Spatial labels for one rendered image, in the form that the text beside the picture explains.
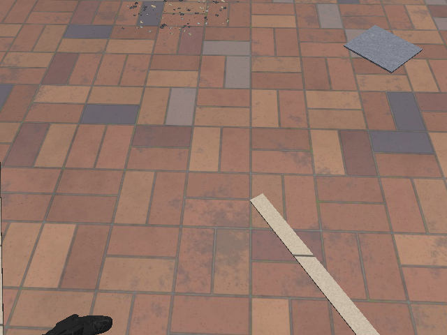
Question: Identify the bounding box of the robot left hand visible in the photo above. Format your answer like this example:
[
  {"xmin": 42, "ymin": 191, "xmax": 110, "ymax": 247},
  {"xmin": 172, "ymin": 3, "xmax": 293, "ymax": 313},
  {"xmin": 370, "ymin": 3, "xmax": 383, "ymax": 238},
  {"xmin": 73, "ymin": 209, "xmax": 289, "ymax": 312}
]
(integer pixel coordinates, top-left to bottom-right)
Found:
[{"xmin": 42, "ymin": 314, "xmax": 112, "ymax": 335}]

